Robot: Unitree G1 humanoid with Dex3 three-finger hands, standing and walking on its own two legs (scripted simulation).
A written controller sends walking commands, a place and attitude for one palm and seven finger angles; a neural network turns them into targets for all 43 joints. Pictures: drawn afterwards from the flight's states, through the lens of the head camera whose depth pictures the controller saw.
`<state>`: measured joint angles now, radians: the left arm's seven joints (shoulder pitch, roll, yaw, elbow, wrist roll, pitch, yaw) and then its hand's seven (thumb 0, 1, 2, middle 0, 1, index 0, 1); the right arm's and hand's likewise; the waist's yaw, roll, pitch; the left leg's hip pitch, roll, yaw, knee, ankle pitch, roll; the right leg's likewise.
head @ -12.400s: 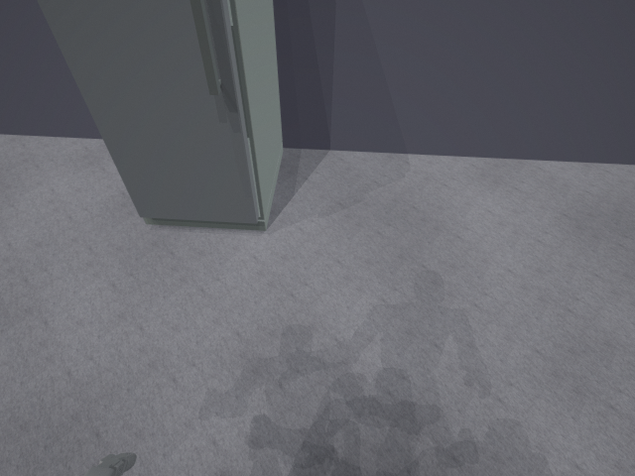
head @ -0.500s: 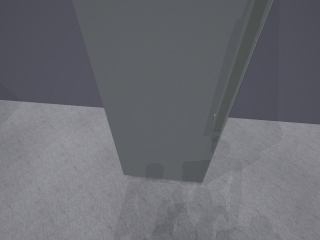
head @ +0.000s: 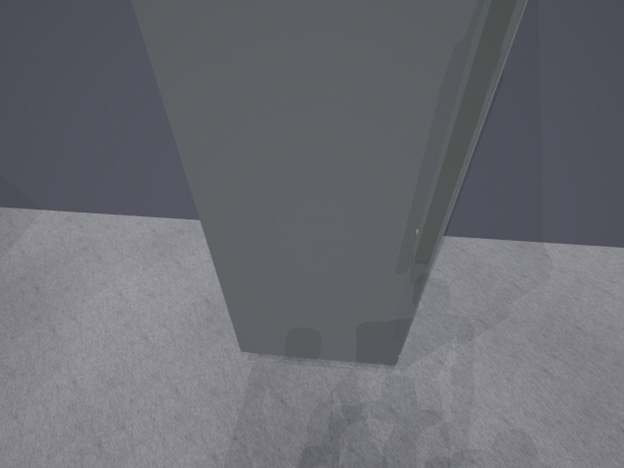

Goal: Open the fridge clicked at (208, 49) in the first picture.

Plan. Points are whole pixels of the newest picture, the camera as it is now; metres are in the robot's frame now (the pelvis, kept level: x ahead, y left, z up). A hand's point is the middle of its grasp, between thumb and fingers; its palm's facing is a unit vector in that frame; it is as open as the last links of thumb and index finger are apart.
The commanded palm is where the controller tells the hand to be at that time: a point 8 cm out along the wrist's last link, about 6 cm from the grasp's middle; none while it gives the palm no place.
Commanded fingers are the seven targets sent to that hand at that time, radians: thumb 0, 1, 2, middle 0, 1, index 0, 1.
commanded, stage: shuffle to correct the standing spot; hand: right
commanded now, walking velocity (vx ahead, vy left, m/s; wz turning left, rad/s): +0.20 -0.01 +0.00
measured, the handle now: (448, 149) +0.54 -0.18 +0.15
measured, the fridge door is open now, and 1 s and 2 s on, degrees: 0 0 0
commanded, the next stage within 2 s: come to a stop and stand still in 0.12 s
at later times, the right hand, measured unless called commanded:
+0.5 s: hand out of the picture +0.16 -0.19 -0.18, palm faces +0.06 +0.97 -0.24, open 7.3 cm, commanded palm none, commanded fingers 0.00 -0.90 -0.90 0.20 0.30 0.20 0.30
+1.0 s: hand out of the picture +0.04 -0.18 -0.18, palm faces +0.10 +0.98 -0.18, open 7.3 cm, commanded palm none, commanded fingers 0.00 -0.90 -0.90 0.20 0.30 0.20 0.30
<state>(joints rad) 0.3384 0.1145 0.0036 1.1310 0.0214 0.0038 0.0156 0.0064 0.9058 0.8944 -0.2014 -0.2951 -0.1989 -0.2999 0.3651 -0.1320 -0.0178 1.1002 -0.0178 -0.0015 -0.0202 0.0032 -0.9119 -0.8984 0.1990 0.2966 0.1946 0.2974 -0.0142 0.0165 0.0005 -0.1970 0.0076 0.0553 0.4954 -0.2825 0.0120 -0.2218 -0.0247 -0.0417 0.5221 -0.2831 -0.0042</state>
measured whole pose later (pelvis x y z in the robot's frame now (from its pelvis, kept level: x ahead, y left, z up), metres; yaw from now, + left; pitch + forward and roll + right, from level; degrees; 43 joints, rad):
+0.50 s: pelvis +0.09 +0.01 -0.01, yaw -3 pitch +0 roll +0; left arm 0.44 0.07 0.02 1.17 0.00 0.00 0.04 0.01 0.90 0.89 -0.20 -0.30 -0.20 -0.30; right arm 0.15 -0.19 -0.05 1.02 -0.01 -0.02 -0.03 0.02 -0.94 -0.90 0.20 0.30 0.19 0.30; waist 0.05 -0.01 0.08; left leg -0.34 0.07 0.11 0.60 -0.24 0.00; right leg -0.14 -0.03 -0.01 0.59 -0.42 0.02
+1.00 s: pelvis +0.06 -0.01 +0.00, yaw -3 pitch -2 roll +0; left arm 0.18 0.15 0.03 1.06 0.01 -0.02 0.03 0.00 0.94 0.89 -0.20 -0.30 -0.20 -0.30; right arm 0.29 -0.17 -0.02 1.10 -0.02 0.01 -0.02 0.00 -0.92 -0.90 0.20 0.30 0.19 0.30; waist -0.02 0.02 0.04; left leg -0.18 0.04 0.04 0.47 -0.27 -0.02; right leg -0.18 -0.02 -0.14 0.48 -0.28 -0.03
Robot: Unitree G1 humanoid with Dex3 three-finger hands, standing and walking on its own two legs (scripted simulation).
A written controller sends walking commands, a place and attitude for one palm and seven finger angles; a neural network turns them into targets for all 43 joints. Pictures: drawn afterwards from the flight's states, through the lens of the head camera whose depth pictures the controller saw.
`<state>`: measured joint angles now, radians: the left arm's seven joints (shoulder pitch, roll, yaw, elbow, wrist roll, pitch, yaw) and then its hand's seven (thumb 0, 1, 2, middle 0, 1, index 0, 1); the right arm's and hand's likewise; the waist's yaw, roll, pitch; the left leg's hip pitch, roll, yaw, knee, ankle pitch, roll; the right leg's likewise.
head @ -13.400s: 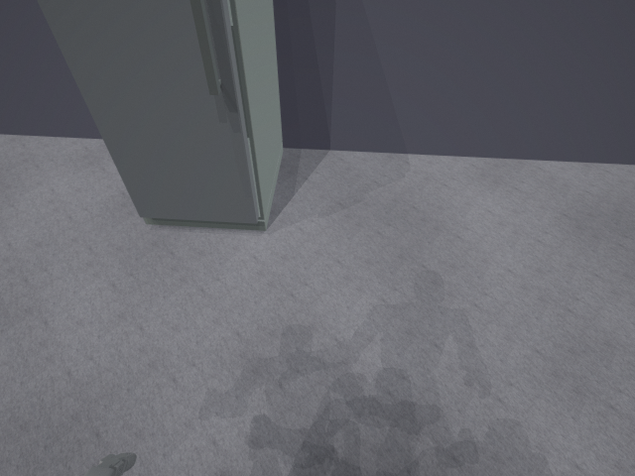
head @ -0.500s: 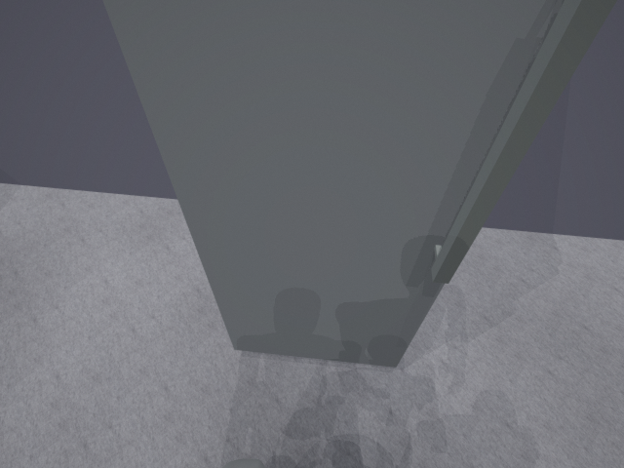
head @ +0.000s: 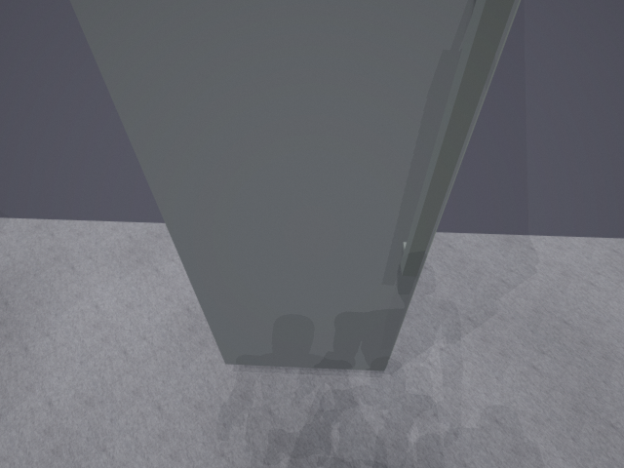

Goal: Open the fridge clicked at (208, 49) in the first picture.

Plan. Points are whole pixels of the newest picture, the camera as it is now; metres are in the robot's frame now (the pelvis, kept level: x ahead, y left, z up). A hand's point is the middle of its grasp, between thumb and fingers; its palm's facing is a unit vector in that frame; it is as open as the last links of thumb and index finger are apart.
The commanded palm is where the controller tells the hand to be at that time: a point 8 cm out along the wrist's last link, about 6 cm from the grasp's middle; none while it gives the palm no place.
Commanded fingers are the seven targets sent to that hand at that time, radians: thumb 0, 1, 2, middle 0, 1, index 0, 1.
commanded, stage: come to a stop and stand still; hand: right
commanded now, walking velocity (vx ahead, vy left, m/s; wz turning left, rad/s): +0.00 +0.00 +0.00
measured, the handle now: (436, 162) +0.49 -0.15 +0.15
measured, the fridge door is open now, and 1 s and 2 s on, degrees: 0 0 0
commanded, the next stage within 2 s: look again from close up in 0.74 s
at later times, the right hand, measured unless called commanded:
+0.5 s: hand out of the picture -0.01 -0.16 -0.17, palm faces +0.01 +0.98 -0.21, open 7.4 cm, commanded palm none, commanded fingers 0.00 -0.90 -0.90 0.20 0.30 0.20 0.30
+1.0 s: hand out of the picture -0.01 -0.15 -0.17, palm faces +0.02 +0.98 -0.18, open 7.4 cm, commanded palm none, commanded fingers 0.00 -0.90 -0.90 0.20 0.30 0.20 0.30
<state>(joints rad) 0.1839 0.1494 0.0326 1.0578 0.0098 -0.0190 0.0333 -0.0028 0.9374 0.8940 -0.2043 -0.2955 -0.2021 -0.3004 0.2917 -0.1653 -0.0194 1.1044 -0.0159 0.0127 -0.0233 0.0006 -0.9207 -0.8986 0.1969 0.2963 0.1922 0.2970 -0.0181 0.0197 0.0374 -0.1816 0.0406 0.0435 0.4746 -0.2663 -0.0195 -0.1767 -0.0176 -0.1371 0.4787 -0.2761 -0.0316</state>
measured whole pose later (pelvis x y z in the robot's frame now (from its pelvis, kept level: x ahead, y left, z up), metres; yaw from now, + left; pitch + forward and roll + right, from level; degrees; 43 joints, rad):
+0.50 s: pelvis -0.02 +0.01 +0.00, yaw +0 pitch -1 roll -1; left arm 0.33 0.13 -0.01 1.10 0.02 -0.01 0.01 0.01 0.91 0.89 -0.20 -0.30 -0.20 -0.30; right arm 0.29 -0.15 0.02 1.08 -0.01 -0.01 -0.03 0.01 -0.91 -0.90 0.20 0.30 0.20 0.30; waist 0.01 -0.02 0.02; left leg -0.23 0.03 0.05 0.51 -0.25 0.00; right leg -0.21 -0.03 -0.13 0.48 -0.24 -0.02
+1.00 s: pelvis +0.00 +0.02 +0.00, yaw +0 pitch -1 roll -1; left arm 0.26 0.15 0.00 1.12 0.01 -0.02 0.02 0.01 0.91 0.89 -0.20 -0.30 -0.20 -0.30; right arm 0.28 -0.15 0.01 1.11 -0.01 -0.01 -0.03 0.01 -0.92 -0.90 0.20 0.30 0.20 0.30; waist -0.01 0.00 0.04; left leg -0.20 0.01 0.04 0.47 -0.25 0.01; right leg -0.18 -0.04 -0.14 0.44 -0.24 0.00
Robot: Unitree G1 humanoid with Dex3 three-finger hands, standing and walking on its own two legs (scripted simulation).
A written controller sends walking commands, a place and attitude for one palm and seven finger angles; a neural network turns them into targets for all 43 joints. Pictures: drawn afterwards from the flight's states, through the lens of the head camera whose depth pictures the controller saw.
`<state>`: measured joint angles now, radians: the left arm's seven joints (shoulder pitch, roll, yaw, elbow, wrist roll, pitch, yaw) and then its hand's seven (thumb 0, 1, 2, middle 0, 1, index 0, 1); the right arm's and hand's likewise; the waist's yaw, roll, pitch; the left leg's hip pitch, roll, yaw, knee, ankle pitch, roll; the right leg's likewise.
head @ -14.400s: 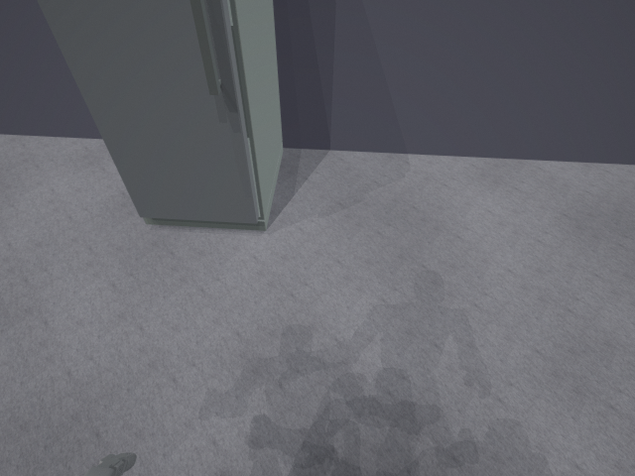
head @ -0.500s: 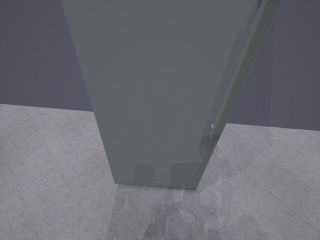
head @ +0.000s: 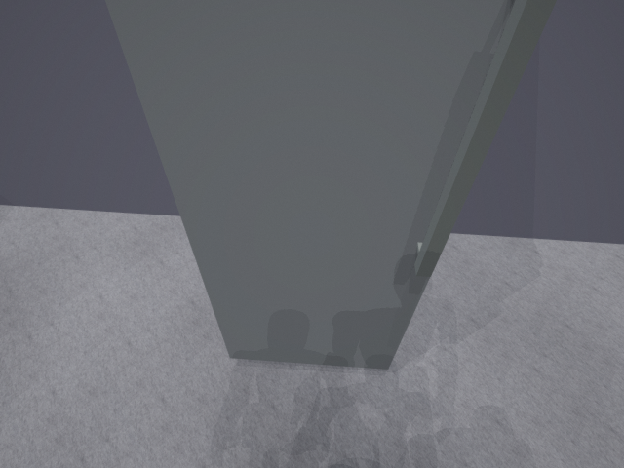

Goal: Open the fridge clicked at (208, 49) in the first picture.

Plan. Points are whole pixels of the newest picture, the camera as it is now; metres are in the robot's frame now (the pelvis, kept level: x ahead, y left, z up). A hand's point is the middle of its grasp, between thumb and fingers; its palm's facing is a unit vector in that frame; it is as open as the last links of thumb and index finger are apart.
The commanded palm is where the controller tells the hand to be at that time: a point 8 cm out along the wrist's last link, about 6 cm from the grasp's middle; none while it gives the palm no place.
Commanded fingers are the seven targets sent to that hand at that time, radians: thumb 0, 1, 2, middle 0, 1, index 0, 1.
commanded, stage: look again from close up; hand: right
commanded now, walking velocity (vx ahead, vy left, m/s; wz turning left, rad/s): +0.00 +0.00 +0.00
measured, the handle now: (459, 164) +0.49 -0.18 +0.14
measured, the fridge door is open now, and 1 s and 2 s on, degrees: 0 0 0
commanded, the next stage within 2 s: raise the hand to about handle height in 0.56 s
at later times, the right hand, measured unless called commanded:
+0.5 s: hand out of the picture +0.02 -0.17 -0.17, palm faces +0.02 +0.98 -0.20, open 7.4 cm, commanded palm none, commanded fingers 0.00 -0.90 -0.90 0.20 0.30 0.20 0.30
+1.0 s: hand (468, 445) +0.17 -0.17 -0.02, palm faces -0.01 +1.00 +0.01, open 8.1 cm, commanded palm +0.13 -0.24 -0.03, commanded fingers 0.00 -0.48 -0.72 0.23 0.57 0.23 0.57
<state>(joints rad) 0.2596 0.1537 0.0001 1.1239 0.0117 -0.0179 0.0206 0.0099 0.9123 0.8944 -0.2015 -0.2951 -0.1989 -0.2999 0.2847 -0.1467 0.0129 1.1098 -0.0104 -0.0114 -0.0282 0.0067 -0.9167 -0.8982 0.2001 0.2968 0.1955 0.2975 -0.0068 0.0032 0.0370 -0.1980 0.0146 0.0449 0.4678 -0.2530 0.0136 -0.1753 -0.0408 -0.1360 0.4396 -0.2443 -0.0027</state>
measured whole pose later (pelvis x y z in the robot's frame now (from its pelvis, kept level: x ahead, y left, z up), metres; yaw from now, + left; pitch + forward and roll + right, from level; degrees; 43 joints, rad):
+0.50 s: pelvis +0.01 +0.01 +0.00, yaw +0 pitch -1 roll -1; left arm 0.24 0.16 0.00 1.14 0.01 -0.02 0.02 0.01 0.91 0.89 -0.20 -0.30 -0.20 -0.30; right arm 0.25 -0.17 0.00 1.10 -0.01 -0.02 -0.02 0.00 -0.91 -0.90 0.20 0.30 0.20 0.30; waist -0.01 0.01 0.04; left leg -0.18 0.01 0.05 0.45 -0.26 0.02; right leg -0.16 -0.05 -0.13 0.42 -0.25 0.01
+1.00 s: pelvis -0.03 +0.01 -0.06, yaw -2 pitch +8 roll -1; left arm 0.15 0.28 0.08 0.55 -0.03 -0.24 0.00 0.01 0.90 0.89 -0.20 -0.30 -0.20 -0.30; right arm 0.35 -0.18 -0.14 0.21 0.27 -0.53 0.36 0.00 -0.71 -0.81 0.21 0.43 0.21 0.43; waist 0.00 0.03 -0.11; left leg -0.67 0.05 0.07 0.98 -0.46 0.03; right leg -0.66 -0.05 -0.08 0.95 -0.42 0.00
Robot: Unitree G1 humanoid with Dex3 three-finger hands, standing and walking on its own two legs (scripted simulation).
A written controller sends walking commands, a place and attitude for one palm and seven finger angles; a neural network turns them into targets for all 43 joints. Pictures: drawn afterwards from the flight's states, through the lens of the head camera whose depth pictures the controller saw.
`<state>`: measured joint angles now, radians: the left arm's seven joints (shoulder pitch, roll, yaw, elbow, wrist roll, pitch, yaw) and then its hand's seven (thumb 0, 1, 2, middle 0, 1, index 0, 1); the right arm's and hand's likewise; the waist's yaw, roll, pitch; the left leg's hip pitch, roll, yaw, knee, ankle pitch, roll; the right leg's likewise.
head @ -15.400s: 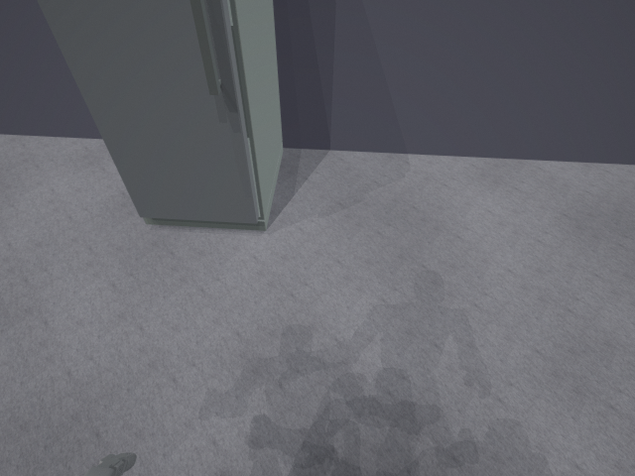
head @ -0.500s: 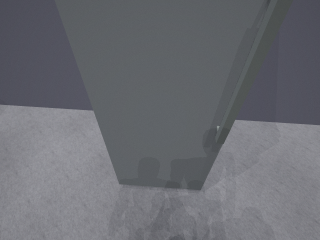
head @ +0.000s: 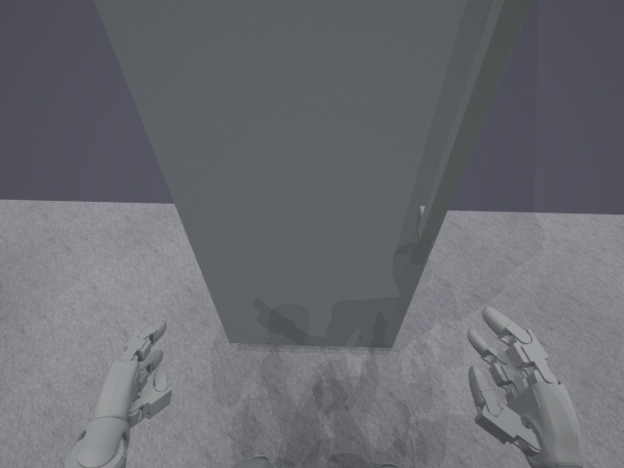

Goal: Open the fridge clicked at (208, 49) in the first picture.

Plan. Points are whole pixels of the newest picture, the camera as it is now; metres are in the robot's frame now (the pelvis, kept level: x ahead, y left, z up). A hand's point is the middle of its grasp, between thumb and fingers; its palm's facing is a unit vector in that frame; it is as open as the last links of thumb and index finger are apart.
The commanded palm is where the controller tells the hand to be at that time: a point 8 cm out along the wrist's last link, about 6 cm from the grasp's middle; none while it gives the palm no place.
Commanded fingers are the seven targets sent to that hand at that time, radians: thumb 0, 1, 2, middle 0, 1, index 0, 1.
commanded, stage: raise the hand to about handle height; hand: right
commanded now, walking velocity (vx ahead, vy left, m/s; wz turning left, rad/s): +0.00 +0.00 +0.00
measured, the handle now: (463, 111) +0.52 -0.16 +0.20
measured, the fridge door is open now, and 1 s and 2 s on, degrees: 0 0 0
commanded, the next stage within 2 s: move the hooked fingers beside the handle in 1.76 s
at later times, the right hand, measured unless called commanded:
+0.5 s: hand (557, 383) +0.22 -0.24 +0.07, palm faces +0.02 +1.00 -0.05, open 11.1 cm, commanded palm +0.19 -0.29 +0.08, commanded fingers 0.00 0.10 -0.47 0.27 0.94 0.27 0.94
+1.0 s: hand out of the picture +0.25 -0.29 +0.13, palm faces +0.04 +1.00 -0.05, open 13.7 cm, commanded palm +0.22 -0.34 +0.14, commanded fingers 0.00 0.50 -0.30 0.30 1.20 0.30 1.20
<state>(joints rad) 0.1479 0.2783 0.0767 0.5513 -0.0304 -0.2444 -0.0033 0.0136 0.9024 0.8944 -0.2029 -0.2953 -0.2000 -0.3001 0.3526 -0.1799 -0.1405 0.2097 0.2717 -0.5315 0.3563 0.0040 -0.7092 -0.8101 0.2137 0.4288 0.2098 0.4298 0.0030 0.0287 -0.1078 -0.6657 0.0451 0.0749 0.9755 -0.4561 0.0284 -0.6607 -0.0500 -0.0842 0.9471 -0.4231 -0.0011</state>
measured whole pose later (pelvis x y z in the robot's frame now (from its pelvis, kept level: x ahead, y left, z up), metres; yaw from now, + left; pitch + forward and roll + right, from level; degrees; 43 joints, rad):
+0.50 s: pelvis +0.00 -0.02 +0.01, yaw -1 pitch +8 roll +2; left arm 0.31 0.22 -0.04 0.59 -0.04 -0.23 0.06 0.02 0.90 0.89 -0.21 -0.30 -0.21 -0.30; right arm 0.32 -0.30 -0.27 0.05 0.34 -0.28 0.34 0.01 -0.12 -0.56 0.26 0.80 0.25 0.80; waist 0.01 -0.03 -0.08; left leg -0.61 0.03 0.12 0.88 -0.41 0.01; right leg -0.66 -0.06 -0.04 0.93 -0.42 -0.02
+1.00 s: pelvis +0.01 -0.03 +0.03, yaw -2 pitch +3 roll +2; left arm 0.23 0.25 -0.07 0.56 -0.06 -0.26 0.08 0.02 0.90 0.89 -0.21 -0.30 -0.20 -0.30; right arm 0.12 -0.38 -0.36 0.12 0.35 -0.12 0.44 -0.01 0.43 -0.33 0.30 1.15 0.29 1.16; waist -0.04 -0.03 -0.05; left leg -0.39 0.04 0.12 0.69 -0.35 -0.01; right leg -0.45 -0.04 -0.05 0.76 -0.37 -0.03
